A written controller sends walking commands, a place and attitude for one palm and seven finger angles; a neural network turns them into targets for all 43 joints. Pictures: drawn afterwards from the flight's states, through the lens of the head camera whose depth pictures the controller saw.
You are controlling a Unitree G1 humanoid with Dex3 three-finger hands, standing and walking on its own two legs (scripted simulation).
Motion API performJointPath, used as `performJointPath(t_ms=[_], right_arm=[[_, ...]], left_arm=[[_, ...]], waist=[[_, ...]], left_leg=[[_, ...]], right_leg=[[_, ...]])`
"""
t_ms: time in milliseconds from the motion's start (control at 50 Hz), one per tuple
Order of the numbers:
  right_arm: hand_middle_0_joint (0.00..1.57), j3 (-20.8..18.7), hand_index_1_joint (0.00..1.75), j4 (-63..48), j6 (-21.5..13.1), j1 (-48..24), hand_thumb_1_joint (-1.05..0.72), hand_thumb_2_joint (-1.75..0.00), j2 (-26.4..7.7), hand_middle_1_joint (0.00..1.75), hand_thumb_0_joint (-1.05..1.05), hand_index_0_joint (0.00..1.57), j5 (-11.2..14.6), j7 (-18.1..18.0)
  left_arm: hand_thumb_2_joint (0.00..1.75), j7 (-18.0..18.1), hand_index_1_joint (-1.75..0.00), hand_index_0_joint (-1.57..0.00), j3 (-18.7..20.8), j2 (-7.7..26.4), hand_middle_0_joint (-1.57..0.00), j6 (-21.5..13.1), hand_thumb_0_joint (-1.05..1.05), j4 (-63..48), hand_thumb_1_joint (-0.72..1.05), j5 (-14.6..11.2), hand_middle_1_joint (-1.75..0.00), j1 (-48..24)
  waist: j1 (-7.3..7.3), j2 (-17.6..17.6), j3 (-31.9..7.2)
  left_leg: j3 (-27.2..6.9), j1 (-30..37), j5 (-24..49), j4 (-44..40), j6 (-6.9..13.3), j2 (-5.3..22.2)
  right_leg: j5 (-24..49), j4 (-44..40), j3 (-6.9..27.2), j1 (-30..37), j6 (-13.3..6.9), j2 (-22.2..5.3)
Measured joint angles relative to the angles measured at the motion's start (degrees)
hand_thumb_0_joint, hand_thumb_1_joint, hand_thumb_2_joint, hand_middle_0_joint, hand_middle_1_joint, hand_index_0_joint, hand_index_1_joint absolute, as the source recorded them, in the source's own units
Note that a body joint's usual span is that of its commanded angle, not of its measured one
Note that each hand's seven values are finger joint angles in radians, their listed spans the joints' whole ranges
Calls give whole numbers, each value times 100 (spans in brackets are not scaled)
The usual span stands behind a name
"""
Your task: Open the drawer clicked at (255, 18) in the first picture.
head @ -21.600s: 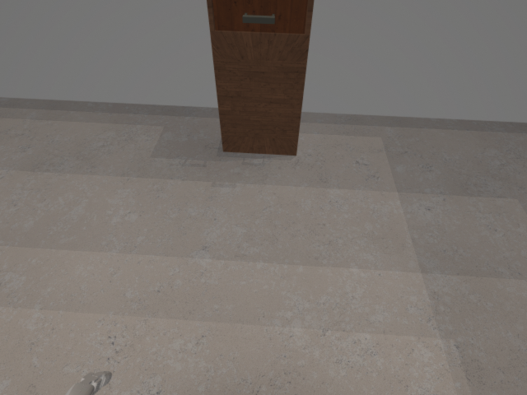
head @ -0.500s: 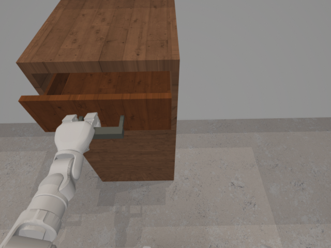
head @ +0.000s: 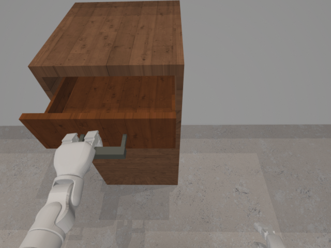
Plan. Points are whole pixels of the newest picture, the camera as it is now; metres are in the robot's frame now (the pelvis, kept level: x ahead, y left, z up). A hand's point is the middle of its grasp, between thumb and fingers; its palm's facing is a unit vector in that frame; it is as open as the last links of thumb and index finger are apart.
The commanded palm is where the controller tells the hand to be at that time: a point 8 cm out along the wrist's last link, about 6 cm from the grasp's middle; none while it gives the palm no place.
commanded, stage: pull the drawer open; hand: left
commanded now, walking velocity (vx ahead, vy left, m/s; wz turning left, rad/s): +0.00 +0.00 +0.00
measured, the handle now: (101, 145) +0.36 +0.20 +0.03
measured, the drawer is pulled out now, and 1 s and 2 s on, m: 0.16 0.28 0.30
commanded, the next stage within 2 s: open the thumb to release the handle in 1.44 s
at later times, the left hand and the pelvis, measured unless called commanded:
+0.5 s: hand (78, 190) +0.25 +0.24 +0.00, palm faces +0.02 -0.10 -0.99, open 5.4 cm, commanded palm +0.22 +0.23 +0.06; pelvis +0.00 +0.00 +0.00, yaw -1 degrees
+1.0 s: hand (71, 214) +0.19 +0.23 +0.00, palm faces +0.00 -0.10 -0.99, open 5.3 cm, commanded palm +0.16 +0.23 +0.06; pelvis +0.00 -0.01 -0.01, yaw +0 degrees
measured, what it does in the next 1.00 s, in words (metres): stands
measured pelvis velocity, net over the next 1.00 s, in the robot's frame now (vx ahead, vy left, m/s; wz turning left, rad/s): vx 0.00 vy -0.01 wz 0.00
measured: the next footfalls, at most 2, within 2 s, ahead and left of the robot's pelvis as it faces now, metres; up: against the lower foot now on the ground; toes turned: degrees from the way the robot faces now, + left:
none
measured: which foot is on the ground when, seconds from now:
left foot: down 0.00-1.00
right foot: down 0.00-1.00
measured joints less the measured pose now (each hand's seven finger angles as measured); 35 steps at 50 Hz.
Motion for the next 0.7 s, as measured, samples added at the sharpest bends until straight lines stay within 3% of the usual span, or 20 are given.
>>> performJointPath(t_ms=[180, 420, 700], right_arm=[[20, 60, 30, -73, -25, -111, -90, -90, 35, 30, 1, 21, -16, 1], [20, 67, 30, -146, -94, -133, -90, -90, 24, 30, 1, 20, -78, 93], [20, 116, 30, -190, -129, -339, -90, -90, 44, 30, 1, 20, -156, 116]], left_arm=[[84, -60, -134, -42, 36, -7, -42, 50, 1, -434, 73, -29, -135, 447], [82, -1, -134, -41, 172, -63, -42, 49, 1, -1386, 73, -83, -135, 1561], [84, 208, -135, -42, 89, -129, -42, 56, -1, -2004, 74, 5, -135, 2311]], waist=[[13, -4, 20], [23, 5, 5], [197, 30, 60]], left_leg=[[17, 91, -15, -10, -10, 14], [67, 189, -76, 5, -21, 39], [-5, 113, -136, 226, -55, 3]], right_leg=[[-9, -3, 18, 79, -10, 12], [-57, 31, 71, 151, -18, 37], [-174, 298, -22, 83, -54, 8]])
